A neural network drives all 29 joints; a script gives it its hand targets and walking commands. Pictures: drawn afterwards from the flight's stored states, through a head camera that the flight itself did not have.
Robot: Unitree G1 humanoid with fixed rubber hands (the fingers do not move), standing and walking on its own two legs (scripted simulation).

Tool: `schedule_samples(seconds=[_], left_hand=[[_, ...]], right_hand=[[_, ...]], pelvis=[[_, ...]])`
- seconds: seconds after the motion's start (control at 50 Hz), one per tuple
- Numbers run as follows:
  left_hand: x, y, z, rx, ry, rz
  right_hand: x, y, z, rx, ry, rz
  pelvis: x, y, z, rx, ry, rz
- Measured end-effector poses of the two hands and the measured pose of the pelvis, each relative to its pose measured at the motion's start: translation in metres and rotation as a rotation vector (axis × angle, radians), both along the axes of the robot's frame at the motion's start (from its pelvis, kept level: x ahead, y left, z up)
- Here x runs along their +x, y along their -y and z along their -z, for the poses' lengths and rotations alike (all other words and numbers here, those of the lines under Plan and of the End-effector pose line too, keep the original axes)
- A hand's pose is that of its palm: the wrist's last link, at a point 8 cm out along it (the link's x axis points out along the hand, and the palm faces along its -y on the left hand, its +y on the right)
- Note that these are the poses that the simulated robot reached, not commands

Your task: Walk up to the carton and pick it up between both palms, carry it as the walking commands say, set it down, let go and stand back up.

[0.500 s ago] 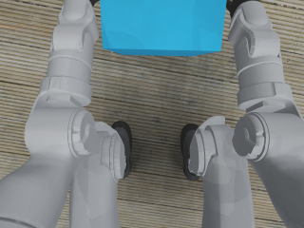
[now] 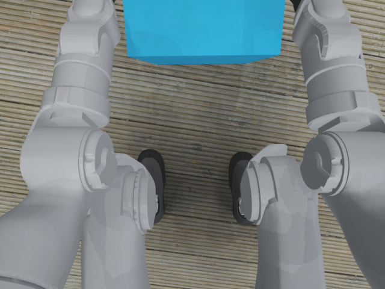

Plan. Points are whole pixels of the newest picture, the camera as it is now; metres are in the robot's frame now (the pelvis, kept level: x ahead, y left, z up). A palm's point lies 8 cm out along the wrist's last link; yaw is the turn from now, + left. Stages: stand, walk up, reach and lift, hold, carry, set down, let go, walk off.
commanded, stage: set down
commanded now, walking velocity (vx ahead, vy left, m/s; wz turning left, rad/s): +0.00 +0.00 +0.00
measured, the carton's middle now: (202, 1) +0.56 -0.01 -0.23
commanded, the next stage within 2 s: none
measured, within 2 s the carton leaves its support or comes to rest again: rests again in 0.10 s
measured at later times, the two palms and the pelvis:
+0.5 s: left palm out of the picture +0.56 +0.13 -0.17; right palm out of the picture +0.54 -0.17 -0.17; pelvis +0.00 +0.00 +0.00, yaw +0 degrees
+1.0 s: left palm out of the picture +0.56 +0.13 -0.17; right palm out of the picture +0.54 -0.17 -0.17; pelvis +0.00 +0.00 +0.00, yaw +0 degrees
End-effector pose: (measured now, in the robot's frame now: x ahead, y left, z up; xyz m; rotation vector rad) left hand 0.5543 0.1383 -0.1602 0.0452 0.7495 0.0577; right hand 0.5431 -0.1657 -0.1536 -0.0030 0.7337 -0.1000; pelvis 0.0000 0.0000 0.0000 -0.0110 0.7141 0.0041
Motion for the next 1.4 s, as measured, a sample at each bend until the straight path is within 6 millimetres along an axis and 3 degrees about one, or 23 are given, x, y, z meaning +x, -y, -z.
schedule_samples(seconds=[1.04,1.2,1.4], left_hand=[[0.004,0.003,0.01,-0.009,0.036,0.029],[-0.006,-0.017,0.013,0.043,0.034,-0.031],[-0.003,-0.041,0.004,0.047,0.039,-0.065]], right_hand=[[0.0,0.008,0.016,-0.024,0.031,-0.011],[-0.009,0.011,0.02,-0.048,0.012,0.007],[-0.004,0.029,0.011,-0.063,0.012,0.042]], pelvis=[[0.002,0.003,0.004,0.006,0.056,0.01],[-0.002,0.004,-0.002,0.009,0.084,0.012],[-0.007,0.005,0.002,0.008,0.079,0.007]])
